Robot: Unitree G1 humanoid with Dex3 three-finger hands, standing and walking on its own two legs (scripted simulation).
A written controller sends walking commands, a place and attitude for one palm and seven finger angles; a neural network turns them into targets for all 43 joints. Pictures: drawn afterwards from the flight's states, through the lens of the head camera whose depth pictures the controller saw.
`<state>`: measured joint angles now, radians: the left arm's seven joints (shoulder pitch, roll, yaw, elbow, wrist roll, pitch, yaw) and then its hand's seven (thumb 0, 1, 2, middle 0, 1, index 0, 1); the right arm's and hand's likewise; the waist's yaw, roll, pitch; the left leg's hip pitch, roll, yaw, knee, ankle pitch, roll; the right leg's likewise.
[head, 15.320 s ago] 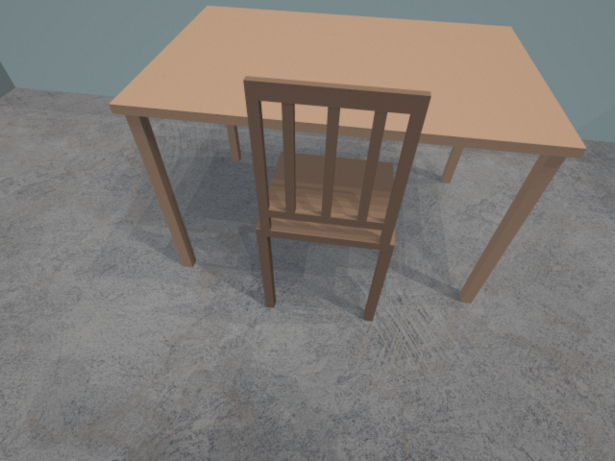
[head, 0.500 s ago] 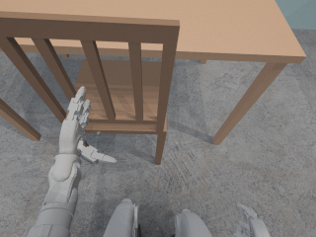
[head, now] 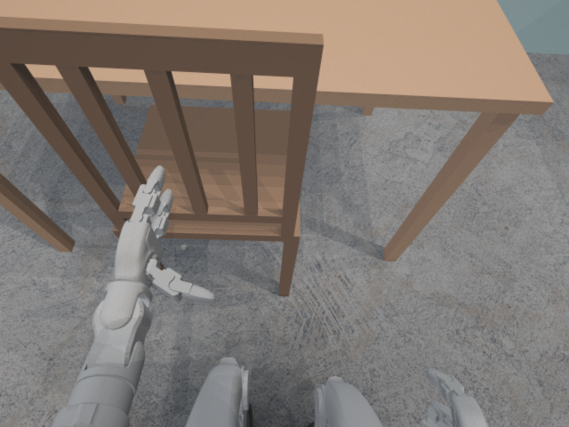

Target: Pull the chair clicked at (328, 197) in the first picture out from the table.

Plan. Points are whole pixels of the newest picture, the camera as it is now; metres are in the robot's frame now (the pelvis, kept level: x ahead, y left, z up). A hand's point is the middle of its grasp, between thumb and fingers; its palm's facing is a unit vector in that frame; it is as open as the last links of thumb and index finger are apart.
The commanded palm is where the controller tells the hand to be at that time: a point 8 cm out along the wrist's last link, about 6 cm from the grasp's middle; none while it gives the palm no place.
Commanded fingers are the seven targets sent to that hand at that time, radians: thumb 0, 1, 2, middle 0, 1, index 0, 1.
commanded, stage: aim the fingers beside a spindle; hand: left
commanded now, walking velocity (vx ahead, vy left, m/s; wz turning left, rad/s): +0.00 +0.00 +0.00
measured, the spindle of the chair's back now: (184, 156) +0.50 +0.17 +0.03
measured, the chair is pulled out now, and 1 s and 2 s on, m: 0.00 0.00 0.00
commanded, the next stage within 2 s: none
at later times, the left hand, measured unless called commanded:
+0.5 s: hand (182, 242) +0.36 +0.15 +0.02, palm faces -0.02 -1.00 -0.01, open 16.9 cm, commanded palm +0.34 +0.21 +0.03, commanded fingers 0.00 -0.50 0.30 -0.06 -0.08 -0.06 -0.08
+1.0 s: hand (181, 235) +0.37 +0.16 +0.02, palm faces +0.01 -1.00 -0.05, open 16.9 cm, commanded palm +0.34 +0.20 +0.02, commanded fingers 0.00 -0.50 0.30 -0.06 -0.08 -0.06 -0.08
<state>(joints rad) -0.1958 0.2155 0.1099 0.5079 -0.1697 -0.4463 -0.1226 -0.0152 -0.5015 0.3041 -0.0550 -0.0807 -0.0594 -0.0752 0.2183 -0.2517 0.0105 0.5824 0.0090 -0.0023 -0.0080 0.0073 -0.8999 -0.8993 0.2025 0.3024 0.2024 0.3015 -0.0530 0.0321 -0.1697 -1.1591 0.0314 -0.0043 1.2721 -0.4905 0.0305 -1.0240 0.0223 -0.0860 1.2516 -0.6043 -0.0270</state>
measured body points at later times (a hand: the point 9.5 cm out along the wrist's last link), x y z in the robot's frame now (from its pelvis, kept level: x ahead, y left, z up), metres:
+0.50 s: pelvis +0.00 +0.01 +0.00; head +0.11 +0.03 +0.44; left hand +0.35 +0.21 +0.03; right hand +0.14 -0.25 -0.11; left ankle +0.06 +0.10 -0.62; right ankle +0.00 -0.11 -0.62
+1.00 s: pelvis +0.00 +0.00 +0.00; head +0.11 +0.02 +0.44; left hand +0.36 +0.21 +0.02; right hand +0.14 -0.25 -0.11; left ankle +0.06 +0.10 -0.62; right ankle +0.00 -0.11 -0.62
